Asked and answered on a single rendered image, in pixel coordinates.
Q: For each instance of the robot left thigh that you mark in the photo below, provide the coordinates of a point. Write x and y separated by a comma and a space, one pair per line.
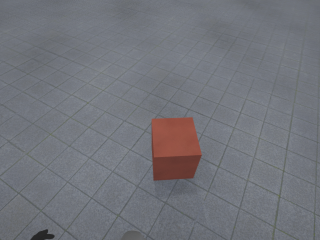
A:
133, 235

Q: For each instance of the carton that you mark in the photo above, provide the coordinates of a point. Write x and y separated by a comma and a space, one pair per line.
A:
176, 151

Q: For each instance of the left robot hand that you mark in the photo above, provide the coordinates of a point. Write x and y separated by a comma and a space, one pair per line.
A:
42, 235

